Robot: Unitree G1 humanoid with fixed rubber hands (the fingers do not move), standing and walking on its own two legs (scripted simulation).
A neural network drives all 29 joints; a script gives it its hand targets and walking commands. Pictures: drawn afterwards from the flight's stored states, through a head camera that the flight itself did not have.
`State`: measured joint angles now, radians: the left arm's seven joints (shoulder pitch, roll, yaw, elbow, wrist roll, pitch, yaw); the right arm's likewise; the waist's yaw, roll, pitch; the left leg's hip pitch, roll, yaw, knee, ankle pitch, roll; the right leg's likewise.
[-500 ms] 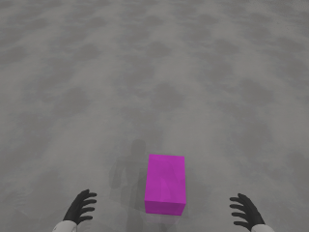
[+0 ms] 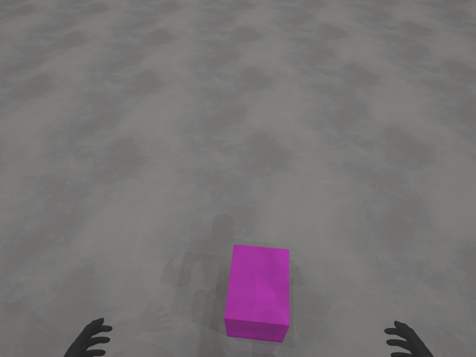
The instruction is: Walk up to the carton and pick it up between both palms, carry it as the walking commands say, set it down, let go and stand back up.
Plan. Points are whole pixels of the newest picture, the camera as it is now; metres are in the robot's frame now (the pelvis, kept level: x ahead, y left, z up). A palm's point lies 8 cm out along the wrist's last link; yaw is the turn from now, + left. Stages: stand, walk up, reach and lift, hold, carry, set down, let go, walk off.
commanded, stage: stand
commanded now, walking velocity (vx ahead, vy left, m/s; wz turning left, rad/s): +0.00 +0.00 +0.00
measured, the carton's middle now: (257, 293) +0.46 -0.04 -0.65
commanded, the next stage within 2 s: none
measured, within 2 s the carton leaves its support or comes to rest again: neither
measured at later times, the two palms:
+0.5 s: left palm out of the picture +0.10 +0.29 -0.09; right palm out of the picture +0.10 -0.31 -0.09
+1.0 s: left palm out of the picture +0.07 +0.30 -0.09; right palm out of the picture +0.07 -0.31 -0.10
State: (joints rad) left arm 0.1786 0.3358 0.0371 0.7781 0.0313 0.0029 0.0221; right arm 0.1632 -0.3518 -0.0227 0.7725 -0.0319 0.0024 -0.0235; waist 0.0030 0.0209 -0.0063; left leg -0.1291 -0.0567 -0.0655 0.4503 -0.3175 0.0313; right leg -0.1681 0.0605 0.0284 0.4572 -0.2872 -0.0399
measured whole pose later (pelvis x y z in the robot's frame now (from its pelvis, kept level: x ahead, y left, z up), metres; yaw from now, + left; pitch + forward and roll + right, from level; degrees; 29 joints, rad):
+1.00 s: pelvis -0.03 -0.01 +0.01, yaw +0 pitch -2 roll +0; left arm 0.12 0.37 0.01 1.02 0.02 -0.01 0.01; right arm 0.14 -0.39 0.01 1.00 -0.02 -0.02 -0.02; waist 0.01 0.01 0.01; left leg -0.07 -0.04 -0.07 0.33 -0.22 0.02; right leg -0.11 0.07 0.03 0.32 -0.18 -0.05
